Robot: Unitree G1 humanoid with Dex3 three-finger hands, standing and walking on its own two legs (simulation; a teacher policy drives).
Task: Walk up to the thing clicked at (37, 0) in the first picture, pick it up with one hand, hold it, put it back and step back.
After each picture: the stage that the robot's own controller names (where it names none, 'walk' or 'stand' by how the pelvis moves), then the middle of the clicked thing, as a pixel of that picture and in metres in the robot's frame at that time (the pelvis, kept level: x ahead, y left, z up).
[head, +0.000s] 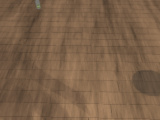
stand; (37, 4) +2.28 +0.68 -0.72
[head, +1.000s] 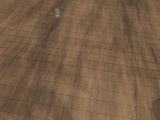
walk; (57, 12) +2.20 +0.32 -0.70
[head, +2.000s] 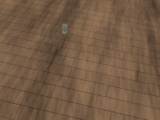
walk; (64, 29) +1.54 +0.17 -0.71
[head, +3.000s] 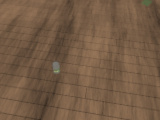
walk; (56, 67) +0.99 +0.23 -0.72
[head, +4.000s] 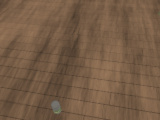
walk; (56, 107) +0.58 +0.24 -0.69
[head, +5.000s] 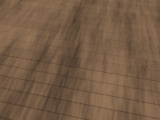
stand; out of the picture +0.40 +0.21 -0.71
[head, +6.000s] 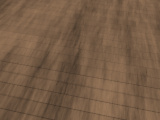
stand; out of the picture +0.39 +0.20 -0.73
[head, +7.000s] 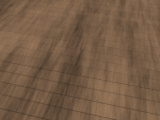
stand; out of the picture +0.38 +0.20 -0.73
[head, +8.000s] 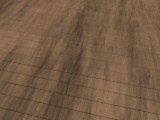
stand; out of the picture +0.37 +0.20 -0.73
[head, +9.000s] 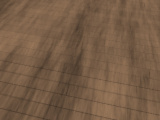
go down; out of the picture +0.37 +0.20 -0.73
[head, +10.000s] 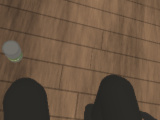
go down; (13, 52) +0.47 +0.25 -0.31
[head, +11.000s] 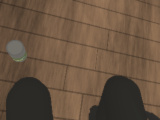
approach; (17, 51) +0.45 +0.26 -0.29
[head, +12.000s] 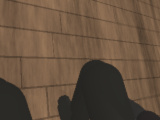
close in; out of the picture +0.44 +0.30 -0.22
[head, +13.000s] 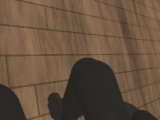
close; out of the picture +0.43 +0.31 -0.22
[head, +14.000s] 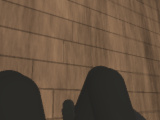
lift; out of the picture +0.39 +0.29 -0.17
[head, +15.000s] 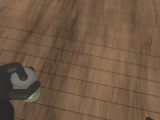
lift; (27, 85) +0.33 +0.19 +0.00
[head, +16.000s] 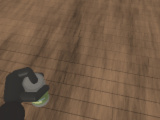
hold; (37, 90) +0.33 +0.16 +0.00
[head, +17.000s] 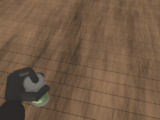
hold; (37, 90) +0.33 +0.17 -0.01
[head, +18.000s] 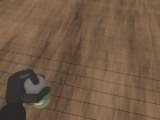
crouch; (38, 92) +0.33 +0.17 -0.01
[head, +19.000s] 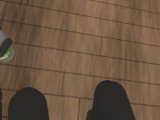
crouch; out of the picture +0.46 +0.24 -0.10
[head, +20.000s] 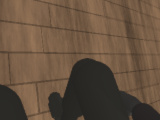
lower; out of the picture +0.42 +0.32 -0.23
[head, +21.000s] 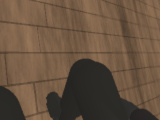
lower; out of the picture +0.43 +0.32 -0.23
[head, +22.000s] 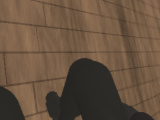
lower; out of the picture +0.43 +0.32 -0.23
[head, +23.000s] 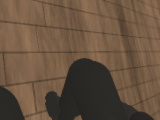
lower; out of the picture +0.43 +0.32 -0.23
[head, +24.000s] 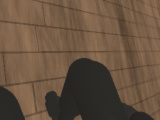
loosen; out of the picture +0.43 +0.32 -0.23
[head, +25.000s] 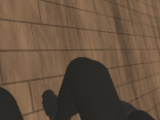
withdraw; out of the picture +0.43 +0.31 -0.23
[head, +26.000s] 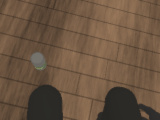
walk; (39, 61) +0.48 +0.23 -0.38
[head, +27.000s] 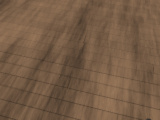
stand; out of the picture +0.40 +0.18 -0.66
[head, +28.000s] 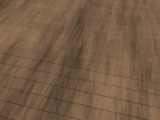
stand; out of the picture +0.41 +0.20 -0.67
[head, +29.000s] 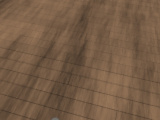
stand; out of the picture +0.42 +0.20 -0.68
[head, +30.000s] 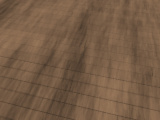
stand; out of the picture +0.42 +0.20 -0.72
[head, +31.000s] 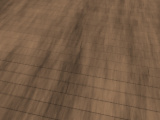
stand; out of the picture +0.38 +0.21 -0.73
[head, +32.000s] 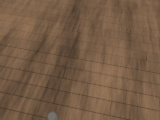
walk; (52, 118) +0.41 +0.22 -0.71
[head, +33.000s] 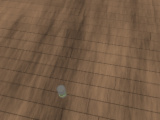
walk; (61, 91) +0.59 +0.22 -0.71
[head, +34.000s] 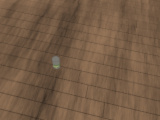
walk; (56, 62) +0.87 +0.22 -0.70
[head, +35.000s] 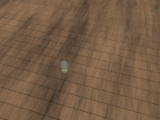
stand; (64, 66) +1.01 +0.19 -0.72
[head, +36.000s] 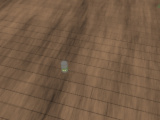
stand; (64, 66) +1.03 +0.20 -0.73
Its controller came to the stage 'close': yes
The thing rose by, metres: 0.71
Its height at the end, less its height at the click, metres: +0.00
